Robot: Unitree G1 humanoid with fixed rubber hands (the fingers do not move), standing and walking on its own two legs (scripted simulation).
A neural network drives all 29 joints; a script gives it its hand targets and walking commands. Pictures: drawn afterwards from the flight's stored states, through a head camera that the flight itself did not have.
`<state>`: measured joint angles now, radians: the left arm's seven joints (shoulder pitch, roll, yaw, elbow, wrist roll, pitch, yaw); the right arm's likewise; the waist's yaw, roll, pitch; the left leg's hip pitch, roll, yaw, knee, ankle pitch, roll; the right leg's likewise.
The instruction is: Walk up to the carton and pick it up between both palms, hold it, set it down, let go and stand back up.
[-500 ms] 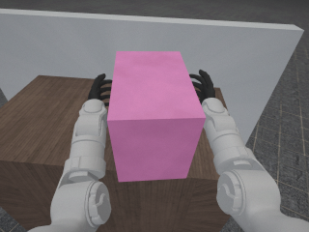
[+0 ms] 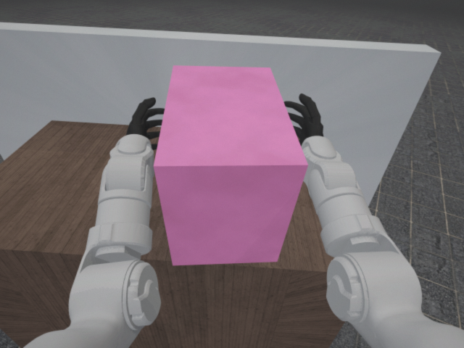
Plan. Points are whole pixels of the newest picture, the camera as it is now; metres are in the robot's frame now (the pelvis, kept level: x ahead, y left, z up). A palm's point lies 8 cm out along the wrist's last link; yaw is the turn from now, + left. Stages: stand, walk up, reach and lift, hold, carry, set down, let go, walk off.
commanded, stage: reach and lift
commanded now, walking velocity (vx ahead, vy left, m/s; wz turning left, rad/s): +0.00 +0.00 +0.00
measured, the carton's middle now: (224, 161) +0.43 +0.05 +0.16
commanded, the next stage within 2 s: hold in 0.76 s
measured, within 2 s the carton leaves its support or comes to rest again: neither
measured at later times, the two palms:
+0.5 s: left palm (140, 129) +0.39 +0.19 +0.25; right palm (316, 128) +0.41 -0.10 +0.25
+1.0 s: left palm (139, 118) +0.38 +0.18 +0.27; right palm (323, 115) +0.40 -0.10 +0.28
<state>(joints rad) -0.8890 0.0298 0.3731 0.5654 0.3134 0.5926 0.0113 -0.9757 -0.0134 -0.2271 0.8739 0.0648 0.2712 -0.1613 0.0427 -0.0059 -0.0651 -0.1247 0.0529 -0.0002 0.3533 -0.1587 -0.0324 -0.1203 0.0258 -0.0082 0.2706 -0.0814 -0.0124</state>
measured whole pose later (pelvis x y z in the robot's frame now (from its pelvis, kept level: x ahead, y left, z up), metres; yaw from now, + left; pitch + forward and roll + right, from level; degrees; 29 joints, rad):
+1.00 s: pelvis +0.00 +0.00 +0.00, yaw +0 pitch -4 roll -1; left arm -0.97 0.05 0.35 0.49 0.31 0.76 -0.02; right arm -1.05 -0.08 -0.15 0.80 0.21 0.44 -0.21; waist 0.01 -0.01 -0.09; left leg -0.11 0.05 0.00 0.35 -0.16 -0.03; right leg -0.11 0.02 -0.01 0.26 -0.08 -0.01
